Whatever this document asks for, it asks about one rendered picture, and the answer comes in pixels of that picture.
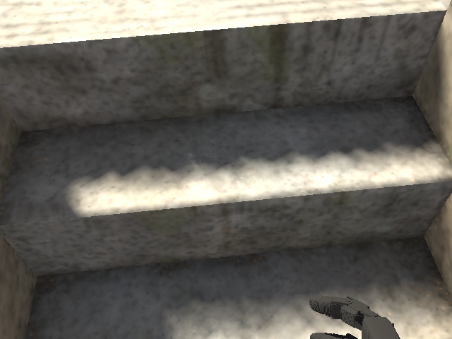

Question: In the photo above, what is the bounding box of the right robot hand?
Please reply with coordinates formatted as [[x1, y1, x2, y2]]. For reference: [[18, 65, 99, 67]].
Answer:
[[309, 296, 400, 339]]

